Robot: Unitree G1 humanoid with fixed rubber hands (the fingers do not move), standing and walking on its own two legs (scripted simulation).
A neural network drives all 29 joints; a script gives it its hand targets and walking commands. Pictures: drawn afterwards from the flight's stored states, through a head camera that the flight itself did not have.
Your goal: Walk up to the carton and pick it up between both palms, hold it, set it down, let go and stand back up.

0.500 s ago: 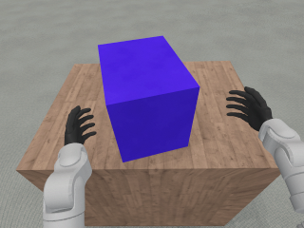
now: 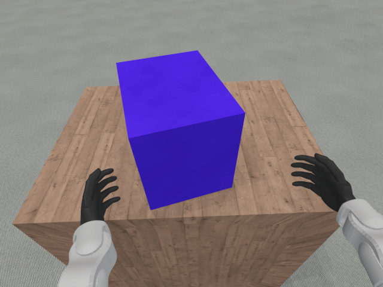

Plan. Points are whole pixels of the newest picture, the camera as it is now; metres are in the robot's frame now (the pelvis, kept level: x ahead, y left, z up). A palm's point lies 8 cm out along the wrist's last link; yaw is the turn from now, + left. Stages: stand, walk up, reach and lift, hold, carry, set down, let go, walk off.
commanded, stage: set down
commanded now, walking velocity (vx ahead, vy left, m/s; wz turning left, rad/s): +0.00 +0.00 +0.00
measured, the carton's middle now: (175, 126) +0.50 +0.07 +0.08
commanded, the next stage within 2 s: let go in 2.00 s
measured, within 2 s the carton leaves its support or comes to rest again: neither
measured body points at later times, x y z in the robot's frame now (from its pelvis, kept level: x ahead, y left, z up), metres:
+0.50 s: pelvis +0.00 +0.01 +0.00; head -0.01 +0.01 +0.45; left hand +0.21 +0.19 +0.05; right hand +0.23 -0.25 +0.05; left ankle +0.01 +0.17 -0.75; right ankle +0.01 -0.08 -0.75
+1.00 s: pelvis +0.03 +0.02 +0.00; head +0.02 +0.03 +0.45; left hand +0.20 +0.23 -0.02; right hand +0.23 -0.22 -0.01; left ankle +0.01 +0.17 -0.75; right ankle +0.01 -0.08 -0.75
